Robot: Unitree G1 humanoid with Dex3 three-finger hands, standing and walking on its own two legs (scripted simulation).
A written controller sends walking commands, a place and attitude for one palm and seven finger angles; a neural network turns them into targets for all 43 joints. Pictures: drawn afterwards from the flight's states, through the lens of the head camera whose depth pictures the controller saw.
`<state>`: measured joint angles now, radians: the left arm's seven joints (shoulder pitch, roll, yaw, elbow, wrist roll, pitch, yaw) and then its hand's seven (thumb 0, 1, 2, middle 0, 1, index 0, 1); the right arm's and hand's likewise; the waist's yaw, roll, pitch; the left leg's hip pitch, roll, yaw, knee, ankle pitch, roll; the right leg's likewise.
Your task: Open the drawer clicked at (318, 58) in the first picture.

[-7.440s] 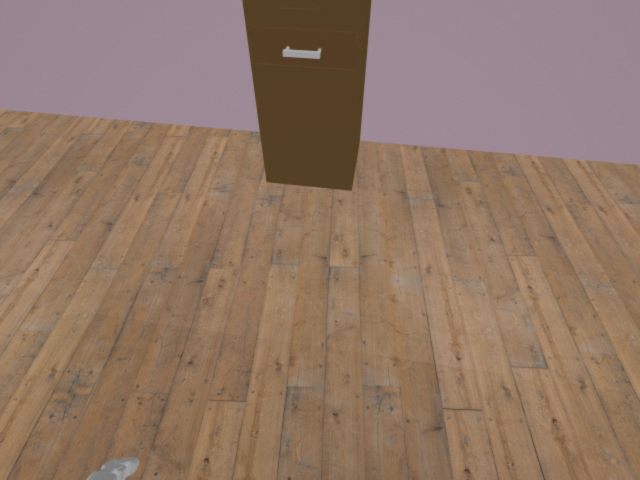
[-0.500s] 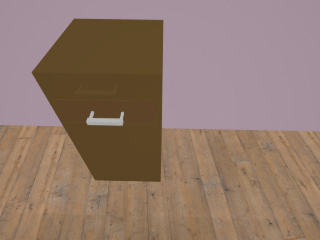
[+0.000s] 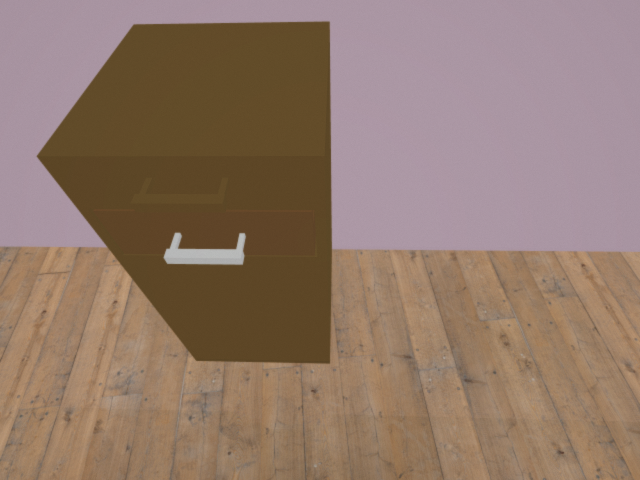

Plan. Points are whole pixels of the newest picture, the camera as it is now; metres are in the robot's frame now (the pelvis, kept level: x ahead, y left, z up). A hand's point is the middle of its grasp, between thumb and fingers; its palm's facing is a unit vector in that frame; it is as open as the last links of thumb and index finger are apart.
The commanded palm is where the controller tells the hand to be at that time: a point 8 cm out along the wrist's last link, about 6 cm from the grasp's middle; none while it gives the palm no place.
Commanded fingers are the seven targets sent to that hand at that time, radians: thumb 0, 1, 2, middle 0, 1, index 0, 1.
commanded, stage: come to a stop and stand still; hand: left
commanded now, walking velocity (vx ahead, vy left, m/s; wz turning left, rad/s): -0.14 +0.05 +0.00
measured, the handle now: (207, 247) +0.50 +0.24 -0.09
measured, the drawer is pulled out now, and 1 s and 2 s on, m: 0.00 0.00 0.00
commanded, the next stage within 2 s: look again from close up in 1.12 s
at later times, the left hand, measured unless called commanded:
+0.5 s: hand out of the picture -0.01 +0.17 -0.16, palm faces +0.03 -0.97 -0.22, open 7.3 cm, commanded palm none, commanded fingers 0.00 0.90 0.90 -0.20 -0.30 -0.20 -0.30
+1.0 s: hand out of the picture -0.04 +0.19 -0.17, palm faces +0.04 -0.98 -0.19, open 7.3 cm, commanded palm none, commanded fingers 0.00 0.90 0.90 -0.20 -0.30 -0.20 -0.30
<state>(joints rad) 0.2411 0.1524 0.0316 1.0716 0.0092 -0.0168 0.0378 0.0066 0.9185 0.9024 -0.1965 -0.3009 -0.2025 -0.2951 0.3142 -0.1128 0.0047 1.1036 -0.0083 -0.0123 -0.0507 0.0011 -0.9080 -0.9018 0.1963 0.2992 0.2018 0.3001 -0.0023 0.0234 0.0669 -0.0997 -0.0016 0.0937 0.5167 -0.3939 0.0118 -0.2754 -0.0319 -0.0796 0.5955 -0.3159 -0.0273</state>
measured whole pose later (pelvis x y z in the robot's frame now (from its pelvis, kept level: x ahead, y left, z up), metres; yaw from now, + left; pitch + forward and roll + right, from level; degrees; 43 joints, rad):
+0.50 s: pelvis -0.03 -0.01 +0.01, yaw +0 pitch -1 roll +1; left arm 0.27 0.16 0.01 1.08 0.01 0.00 0.03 0.00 0.93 0.90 -0.20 -0.30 -0.20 -0.30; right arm 0.25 -0.17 0.00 1.08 -0.02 0.00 -0.04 0.01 -0.94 -0.90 0.19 0.30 0.20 0.30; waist 0.01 0.01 0.02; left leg -0.15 0.04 0.09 0.43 -0.27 -0.02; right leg -0.24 -0.01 -0.08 0.49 -0.24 -0.05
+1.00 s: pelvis -0.05 +0.02 +0.01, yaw +1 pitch -1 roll +0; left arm 0.30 0.15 0.00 1.08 0.01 -0.01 0.03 0.01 0.92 0.90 -0.20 -0.30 -0.20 -0.30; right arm 0.37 -0.13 0.03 1.08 -0.02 -0.01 -0.02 0.00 -0.91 -0.90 0.19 0.30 0.20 0.30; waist -0.01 0.00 0.01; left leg -0.20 0.00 0.09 0.48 -0.26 0.03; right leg -0.26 -0.04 -0.08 0.49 -0.20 -0.01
